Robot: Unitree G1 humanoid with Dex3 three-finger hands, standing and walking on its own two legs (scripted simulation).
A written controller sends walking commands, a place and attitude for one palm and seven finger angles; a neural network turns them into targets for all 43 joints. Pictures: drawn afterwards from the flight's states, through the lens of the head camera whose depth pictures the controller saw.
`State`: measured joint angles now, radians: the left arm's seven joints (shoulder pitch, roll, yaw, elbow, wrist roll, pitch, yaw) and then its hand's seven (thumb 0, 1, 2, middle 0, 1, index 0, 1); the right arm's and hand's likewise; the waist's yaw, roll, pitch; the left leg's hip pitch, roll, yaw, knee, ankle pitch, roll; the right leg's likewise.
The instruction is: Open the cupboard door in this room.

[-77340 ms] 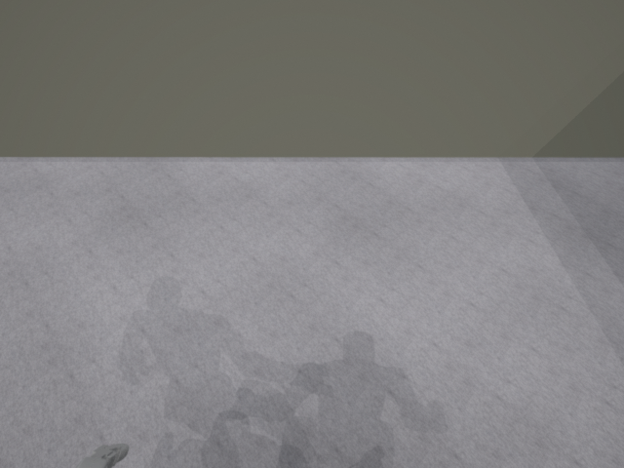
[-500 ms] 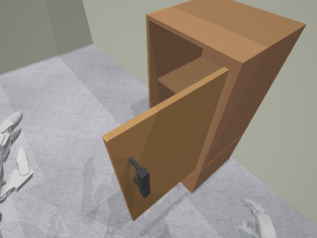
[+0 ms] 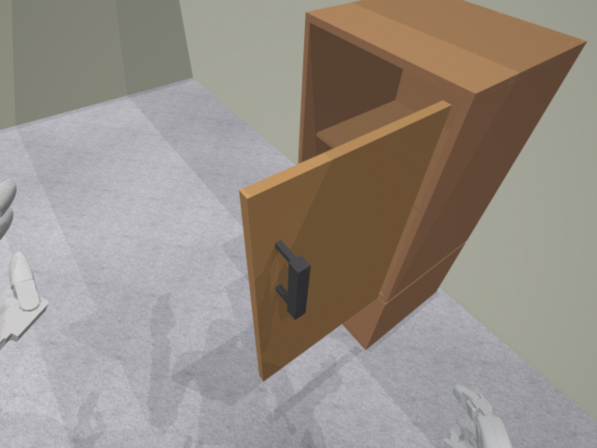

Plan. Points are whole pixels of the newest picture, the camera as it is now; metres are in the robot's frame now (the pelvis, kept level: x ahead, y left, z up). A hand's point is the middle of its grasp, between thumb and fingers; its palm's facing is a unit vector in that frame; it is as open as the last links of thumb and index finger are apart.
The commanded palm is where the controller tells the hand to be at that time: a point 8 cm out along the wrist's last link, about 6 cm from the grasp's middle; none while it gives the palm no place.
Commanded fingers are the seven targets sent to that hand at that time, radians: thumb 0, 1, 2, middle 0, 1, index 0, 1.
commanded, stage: step back with the hand held close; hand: left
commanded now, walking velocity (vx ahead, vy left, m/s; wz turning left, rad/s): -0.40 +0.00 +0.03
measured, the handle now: (289, 280) +0.35 +0.04 +0.02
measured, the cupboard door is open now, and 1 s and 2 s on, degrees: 89 89 89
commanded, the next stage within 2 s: stop stepping back and stand still in 1.04 s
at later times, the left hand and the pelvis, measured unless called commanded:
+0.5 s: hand (28, 381) +0.13 +0.23 +0.18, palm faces +0.36 -0.79 -0.50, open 7.4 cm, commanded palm +0.07 +0.27 +0.20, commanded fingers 0.00 0.90 0.90 -0.20 -0.30 -0.20 -0.30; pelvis -0.07 -0.03 +0.00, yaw +0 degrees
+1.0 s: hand out of the picture +0.06 +0.21 +0.19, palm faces +0.23 -0.83 -0.51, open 7.4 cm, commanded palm +0.00 +0.26 +0.20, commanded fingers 0.00 0.90 0.90 -0.20 -0.30 -0.20 -0.30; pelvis -0.17 -0.03 +0.03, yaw -5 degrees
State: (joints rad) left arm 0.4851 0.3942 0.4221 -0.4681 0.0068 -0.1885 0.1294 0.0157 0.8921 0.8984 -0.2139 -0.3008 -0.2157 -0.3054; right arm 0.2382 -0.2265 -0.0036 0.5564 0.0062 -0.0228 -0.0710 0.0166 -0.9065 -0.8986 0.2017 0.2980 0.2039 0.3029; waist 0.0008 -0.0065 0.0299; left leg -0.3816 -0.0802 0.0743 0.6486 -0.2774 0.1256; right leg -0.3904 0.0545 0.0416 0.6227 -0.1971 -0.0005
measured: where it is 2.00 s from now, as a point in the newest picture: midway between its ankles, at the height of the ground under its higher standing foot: outside the picture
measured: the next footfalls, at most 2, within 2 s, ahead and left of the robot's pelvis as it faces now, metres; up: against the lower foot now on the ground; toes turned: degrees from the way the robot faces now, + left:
right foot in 0.18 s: +0.02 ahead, -0.13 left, +0.00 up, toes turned +9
right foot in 0.44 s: -0.05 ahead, -0.15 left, +0.00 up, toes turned +7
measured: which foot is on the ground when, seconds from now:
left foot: down 0.00-0.50, up 0.52-0.64, down 0.66-1.00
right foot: down 0.00-0.08, up 0.10-0.16, down 0.18-0.30, up 0.32-0.42, down 0.44-0.72, up 0.74-1.00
